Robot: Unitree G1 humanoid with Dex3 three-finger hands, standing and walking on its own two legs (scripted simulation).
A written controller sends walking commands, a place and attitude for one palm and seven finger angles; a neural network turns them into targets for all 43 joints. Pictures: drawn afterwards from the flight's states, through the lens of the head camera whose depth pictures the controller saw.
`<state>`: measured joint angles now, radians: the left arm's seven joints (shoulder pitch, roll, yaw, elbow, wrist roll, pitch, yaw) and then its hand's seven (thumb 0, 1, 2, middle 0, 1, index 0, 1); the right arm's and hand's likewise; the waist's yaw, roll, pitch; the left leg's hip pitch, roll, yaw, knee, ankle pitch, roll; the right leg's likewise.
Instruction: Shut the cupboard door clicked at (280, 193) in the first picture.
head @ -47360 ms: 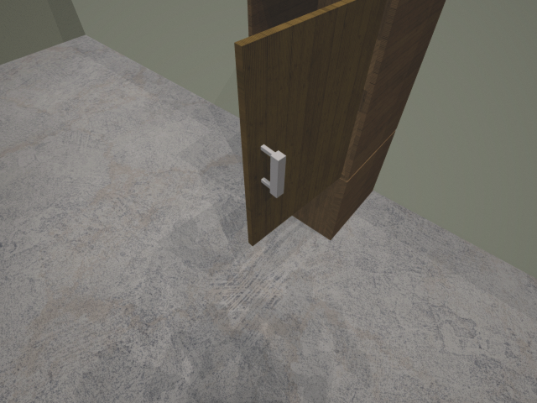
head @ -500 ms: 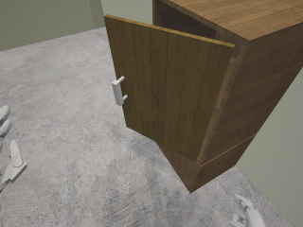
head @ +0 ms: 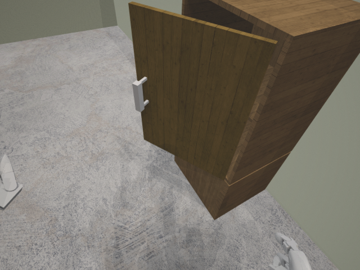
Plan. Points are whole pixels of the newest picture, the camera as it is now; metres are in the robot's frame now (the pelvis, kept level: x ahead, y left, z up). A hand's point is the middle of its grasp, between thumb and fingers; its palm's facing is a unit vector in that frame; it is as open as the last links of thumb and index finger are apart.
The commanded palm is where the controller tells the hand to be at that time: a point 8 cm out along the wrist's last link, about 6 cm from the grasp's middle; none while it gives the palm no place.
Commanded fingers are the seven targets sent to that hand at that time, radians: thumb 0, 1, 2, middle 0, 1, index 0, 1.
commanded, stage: step back with the hand held close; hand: left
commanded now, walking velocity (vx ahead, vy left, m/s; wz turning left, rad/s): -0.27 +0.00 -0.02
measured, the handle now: (142, 94) +0.69 +0.17 -0.02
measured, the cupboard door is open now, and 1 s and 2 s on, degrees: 29 29 29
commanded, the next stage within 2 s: stop stepping back and stand still in 0.70 s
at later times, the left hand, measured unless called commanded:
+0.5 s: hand out of the picture +0.12 +0.27 +0.18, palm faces +0.45 -0.75 -0.48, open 7.4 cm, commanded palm +0.05 +0.31 +0.20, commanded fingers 0.00 0.90 0.90 -0.20 -0.30 -0.20 -0.30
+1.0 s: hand out of the picture +0.03 +0.24 +0.19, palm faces +0.36 -0.81 -0.46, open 7.4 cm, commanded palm -0.02 +0.29 +0.20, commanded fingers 0.00 0.90 0.90 -0.20 -0.30 -0.20 -0.30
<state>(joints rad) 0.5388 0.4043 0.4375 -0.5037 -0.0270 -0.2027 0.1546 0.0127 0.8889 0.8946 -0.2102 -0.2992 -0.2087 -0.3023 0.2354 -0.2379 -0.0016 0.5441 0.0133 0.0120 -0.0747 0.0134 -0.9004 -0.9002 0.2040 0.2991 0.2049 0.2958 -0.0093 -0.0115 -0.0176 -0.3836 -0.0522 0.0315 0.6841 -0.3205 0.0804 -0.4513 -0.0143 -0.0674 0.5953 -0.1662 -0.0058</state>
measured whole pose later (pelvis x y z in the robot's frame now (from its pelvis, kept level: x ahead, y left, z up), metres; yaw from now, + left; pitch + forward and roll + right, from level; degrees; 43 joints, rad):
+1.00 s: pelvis -0.17 -0.01 +0.00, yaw -2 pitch +1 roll -3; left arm 0.60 0.51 0.45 -0.56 -0.06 -0.21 0.14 0.01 0.89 0.89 -0.21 -0.30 -0.21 -0.30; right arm 0.25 -0.20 0.01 0.62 0.00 -0.05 -0.08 0.01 -0.90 -0.90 0.21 0.30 0.21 0.30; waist -0.04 -0.02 -0.11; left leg -0.50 0.03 0.02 0.61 -0.17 0.01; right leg -0.13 0.01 0.04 0.52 -0.41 0.04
